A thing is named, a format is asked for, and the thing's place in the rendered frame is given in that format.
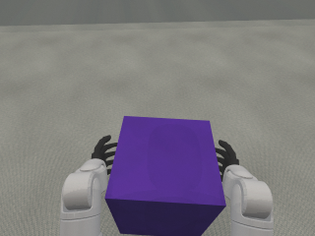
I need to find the right robot forearm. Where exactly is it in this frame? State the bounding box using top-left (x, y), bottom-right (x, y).
top-left (222, 164), bottom-right (274, 236)

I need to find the robot right hand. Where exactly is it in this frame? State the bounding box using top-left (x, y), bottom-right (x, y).
top-left (215, 140), bottom-right (239, 181)

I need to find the carton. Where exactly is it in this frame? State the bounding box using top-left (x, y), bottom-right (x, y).
top-left (104, 116), bottom-right (226, 236)

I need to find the left robot forearm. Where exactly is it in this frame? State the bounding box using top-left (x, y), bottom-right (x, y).
top-left (59, 158), bottom-right (108, 236)

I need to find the robot left hand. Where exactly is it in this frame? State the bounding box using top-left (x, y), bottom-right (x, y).
top-left (91, 135), bottom-right (118, 175)

